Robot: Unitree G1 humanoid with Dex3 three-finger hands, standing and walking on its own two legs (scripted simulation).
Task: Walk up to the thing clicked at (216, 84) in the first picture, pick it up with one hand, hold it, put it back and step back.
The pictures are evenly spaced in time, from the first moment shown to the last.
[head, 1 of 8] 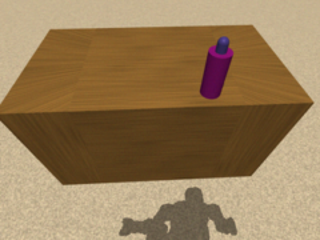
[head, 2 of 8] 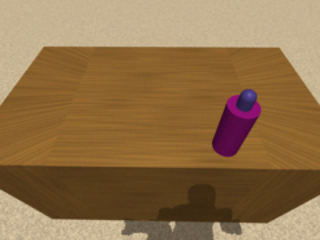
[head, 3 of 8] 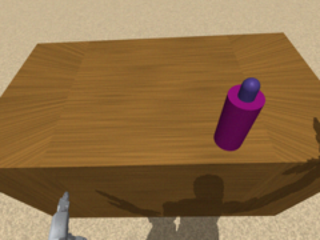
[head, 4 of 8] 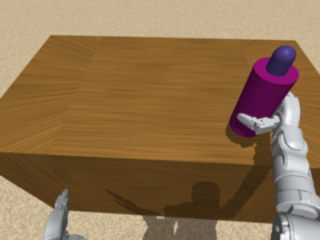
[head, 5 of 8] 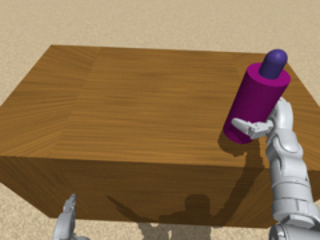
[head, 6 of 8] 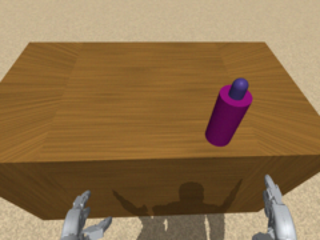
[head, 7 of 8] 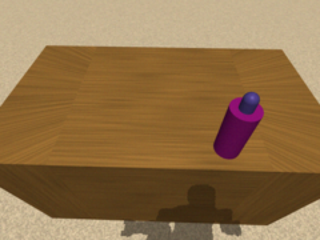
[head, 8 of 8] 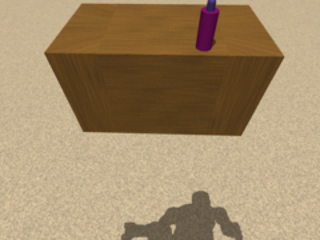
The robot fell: no
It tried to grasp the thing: yes
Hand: right
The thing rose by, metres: 0.23
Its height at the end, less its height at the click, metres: +0.00
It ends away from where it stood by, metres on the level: 0.00
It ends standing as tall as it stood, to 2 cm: yes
